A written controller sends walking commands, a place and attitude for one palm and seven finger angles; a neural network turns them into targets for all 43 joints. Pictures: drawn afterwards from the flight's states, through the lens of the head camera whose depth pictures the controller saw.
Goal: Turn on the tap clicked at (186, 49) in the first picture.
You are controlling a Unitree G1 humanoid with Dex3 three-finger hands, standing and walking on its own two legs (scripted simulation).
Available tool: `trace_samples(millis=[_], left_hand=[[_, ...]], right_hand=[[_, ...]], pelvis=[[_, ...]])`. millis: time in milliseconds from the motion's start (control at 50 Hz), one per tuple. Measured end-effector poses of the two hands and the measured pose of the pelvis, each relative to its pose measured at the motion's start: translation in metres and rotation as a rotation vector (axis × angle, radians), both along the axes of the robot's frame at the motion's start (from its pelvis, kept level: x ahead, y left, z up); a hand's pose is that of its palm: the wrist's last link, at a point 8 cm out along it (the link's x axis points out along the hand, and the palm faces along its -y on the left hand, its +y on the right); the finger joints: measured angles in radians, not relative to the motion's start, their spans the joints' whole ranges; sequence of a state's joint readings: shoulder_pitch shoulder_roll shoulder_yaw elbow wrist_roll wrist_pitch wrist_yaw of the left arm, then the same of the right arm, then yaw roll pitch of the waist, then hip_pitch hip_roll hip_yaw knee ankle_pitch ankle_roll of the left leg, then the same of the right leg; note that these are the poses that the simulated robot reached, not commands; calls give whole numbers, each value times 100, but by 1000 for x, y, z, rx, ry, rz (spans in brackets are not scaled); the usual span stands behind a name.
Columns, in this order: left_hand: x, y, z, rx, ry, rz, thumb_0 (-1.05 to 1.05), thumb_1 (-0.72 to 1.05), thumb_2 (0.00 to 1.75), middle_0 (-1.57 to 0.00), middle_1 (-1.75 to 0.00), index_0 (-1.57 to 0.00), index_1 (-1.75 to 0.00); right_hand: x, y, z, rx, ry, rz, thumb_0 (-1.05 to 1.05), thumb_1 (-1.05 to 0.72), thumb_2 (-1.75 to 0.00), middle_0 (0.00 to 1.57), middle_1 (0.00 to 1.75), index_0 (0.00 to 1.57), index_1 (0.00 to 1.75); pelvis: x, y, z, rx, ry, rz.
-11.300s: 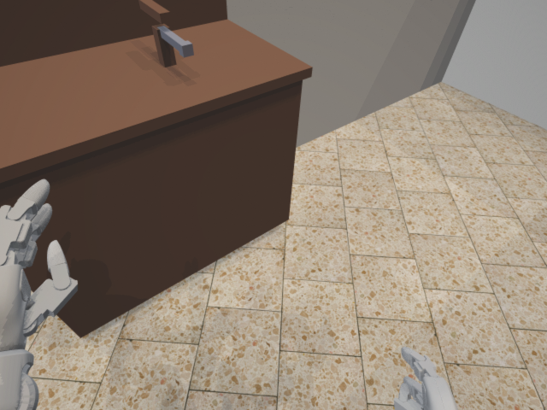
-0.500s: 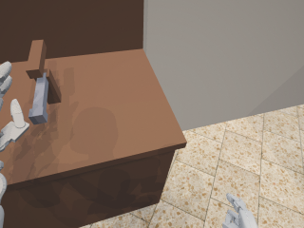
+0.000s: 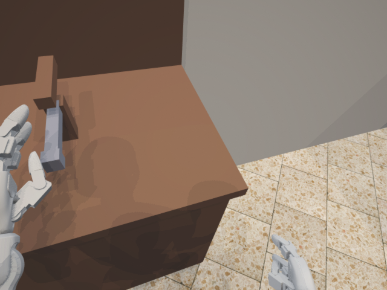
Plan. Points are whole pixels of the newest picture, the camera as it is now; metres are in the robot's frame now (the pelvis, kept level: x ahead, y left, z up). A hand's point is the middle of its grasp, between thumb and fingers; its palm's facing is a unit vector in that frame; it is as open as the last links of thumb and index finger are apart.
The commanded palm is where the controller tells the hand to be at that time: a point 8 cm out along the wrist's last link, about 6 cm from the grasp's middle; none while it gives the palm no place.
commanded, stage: come to a stop and stand still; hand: left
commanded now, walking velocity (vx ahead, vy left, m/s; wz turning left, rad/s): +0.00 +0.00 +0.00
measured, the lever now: (53, 160) +0.28 +0.28 +0.14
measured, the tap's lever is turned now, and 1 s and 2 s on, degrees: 0 0 0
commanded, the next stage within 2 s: look again from close up in 0.18 s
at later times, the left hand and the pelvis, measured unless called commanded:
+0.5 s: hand (43, 186) +0.22 +0.25 +0.16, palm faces +0.40 -0.84 -0.36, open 7.4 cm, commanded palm +0.16 +0.28 +0.18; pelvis +0.00 +0.00 +0.00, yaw +1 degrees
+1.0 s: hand (57, 192) +0.21 +0.23 +0.16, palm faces +0.38 -0.83 -0.40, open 7.4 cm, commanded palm +0.15 +0.26 +0.18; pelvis -0.01 -0.02 +0.00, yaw +0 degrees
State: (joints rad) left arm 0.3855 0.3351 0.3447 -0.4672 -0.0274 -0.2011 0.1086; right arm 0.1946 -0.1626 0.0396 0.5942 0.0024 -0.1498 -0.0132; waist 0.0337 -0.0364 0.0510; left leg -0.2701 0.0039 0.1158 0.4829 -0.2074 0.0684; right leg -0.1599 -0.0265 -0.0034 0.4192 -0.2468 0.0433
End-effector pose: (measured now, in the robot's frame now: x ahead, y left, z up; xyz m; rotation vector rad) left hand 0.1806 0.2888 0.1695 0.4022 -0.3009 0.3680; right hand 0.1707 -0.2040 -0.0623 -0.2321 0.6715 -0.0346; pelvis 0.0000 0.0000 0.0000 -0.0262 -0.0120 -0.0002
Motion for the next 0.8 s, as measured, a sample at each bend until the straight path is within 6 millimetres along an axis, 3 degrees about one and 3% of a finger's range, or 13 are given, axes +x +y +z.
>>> trace_samples(millis=[220, 600, 800], left_hand=[[1, 9, 4, 24, 13, 6, 1, 88, 90, -21, -30, -22, -30], [-8, 2, 4, 28, 44, 22, 1, 88, 90, -21, -30, -21, -30], [-8, -1, 0, 8, 59, 35, 1, 88, 90, -21, -30, -21, -30]], right_hand=[[18, -1, 9, -23, -27, -6, 1, -91, -90, 20, 30, 20, 30], [-4, -14, -4, -19, 42, -49, 2, -91, -90, 20, 30, 20, 30], [-2, -18, -4, -22, 44, -51, 2, -91, -90, 20, 30, 20, 30]], pelvis=[[4, 4, 0, -2, -3, 3], [1, -1, 2, -4, -9, 16], [0, -4, 2, -1, -8, 18]])
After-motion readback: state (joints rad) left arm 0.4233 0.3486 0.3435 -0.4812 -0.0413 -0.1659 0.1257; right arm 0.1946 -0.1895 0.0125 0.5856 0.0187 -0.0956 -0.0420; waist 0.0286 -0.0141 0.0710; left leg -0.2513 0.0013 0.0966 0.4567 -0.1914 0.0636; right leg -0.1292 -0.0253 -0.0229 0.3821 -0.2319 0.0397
